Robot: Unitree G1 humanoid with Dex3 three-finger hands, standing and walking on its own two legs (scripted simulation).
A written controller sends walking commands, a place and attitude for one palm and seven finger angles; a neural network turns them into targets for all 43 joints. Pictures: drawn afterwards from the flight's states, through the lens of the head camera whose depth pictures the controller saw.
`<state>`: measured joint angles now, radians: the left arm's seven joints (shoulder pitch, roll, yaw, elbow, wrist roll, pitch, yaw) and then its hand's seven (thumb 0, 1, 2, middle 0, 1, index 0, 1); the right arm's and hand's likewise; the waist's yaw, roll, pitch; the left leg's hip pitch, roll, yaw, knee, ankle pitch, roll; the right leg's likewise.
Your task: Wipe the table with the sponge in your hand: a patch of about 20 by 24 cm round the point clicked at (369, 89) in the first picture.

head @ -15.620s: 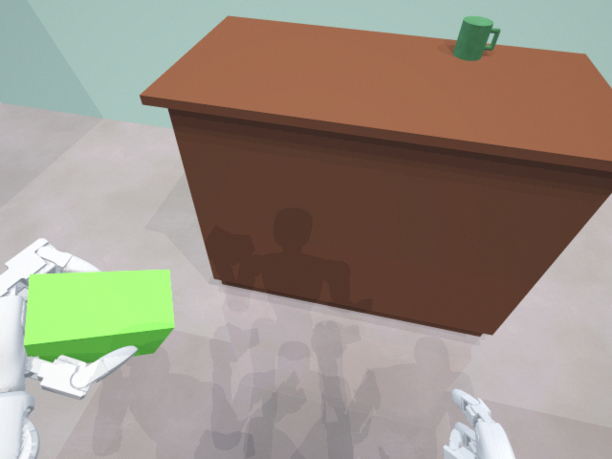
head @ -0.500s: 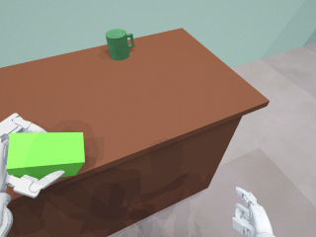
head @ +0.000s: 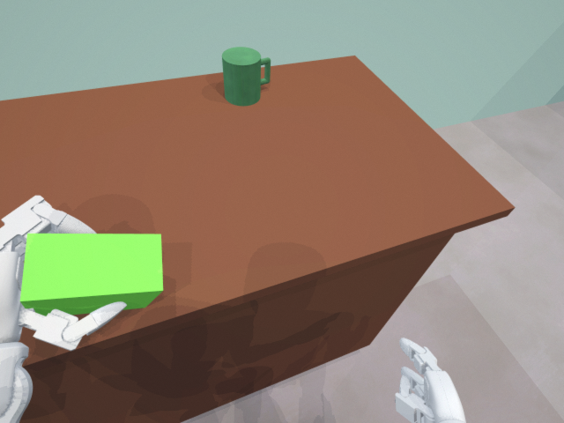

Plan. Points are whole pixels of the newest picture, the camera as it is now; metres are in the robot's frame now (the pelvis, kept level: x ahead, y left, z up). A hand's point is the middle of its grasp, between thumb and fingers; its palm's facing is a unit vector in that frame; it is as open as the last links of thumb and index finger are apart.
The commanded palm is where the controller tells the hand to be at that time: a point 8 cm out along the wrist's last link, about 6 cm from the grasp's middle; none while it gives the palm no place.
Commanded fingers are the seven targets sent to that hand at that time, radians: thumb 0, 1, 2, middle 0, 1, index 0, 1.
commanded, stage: come to a stop and stand still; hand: left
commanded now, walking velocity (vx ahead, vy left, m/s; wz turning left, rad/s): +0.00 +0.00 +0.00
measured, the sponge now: (115, 275) +0.23 +0.21 +0.14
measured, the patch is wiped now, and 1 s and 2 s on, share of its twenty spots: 0.00 0.00 0.00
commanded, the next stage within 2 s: look again from close up in 0.20 s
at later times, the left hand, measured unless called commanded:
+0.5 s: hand (58, 271) +0.22 +0.26 +0.16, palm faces +0.39 -0.84 -0.38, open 10.1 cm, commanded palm +0.16 +0.29 +0.17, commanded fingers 0.00 0.10 1.30 -1.20 -1.60 -1.20 -1.60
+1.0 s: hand (90, 271) +0.22 +0.22 +0.17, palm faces +0.31 -0.74 -0.60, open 10.1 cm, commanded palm +0.17 +0.28 +0.20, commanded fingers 0.00 0.10 1.30 -1.20 -1.60 -1.20 -1.60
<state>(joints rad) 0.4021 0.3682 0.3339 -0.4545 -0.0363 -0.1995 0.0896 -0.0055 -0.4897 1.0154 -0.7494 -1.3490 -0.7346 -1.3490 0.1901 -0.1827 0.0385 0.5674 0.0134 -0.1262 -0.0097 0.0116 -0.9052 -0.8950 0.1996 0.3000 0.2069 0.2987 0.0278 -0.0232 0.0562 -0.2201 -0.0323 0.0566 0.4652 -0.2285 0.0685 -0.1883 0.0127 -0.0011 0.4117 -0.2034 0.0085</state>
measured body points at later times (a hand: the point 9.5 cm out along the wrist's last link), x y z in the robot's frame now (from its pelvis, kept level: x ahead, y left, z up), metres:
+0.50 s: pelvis +0.00 +0.01 +0.00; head +0.02 +0.03 +0.45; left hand +0.20 +0.30 +0.18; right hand +0.19 -0.21 -0.07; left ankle +0.02 +0.07 -0.74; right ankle +0.01 -0.13 -0.74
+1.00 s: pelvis -0.01 -0.03 -0.01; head -0.01 -0.05 +0.44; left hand +0.20 +0.26 +0.20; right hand +0.22 -0.23 -0.07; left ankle +0.02 +0.07 -0.74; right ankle +0.01 -0.13 -0.74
